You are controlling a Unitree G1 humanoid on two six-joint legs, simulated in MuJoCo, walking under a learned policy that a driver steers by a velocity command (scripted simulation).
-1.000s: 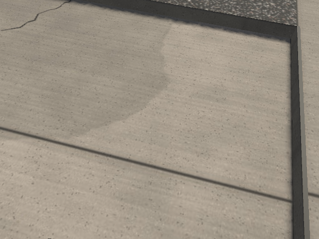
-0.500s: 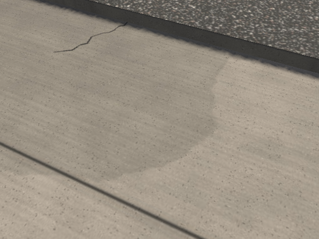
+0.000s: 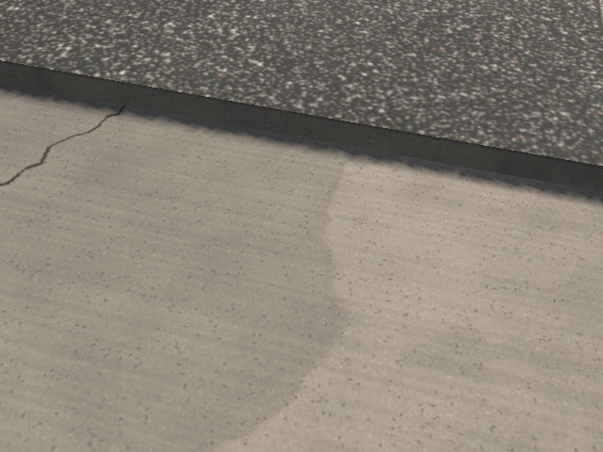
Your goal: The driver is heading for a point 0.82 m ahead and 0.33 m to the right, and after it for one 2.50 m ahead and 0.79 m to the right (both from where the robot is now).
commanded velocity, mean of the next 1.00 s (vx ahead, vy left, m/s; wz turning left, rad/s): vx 0.50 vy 0.00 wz -0.56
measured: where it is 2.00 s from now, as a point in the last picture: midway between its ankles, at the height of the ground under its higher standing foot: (451, 340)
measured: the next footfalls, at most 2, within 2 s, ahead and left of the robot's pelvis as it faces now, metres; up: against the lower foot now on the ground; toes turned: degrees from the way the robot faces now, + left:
right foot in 0.18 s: +0.25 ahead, -0.09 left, +0.00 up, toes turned -11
left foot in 0.70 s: +0.60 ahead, -0.02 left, +0.00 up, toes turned -26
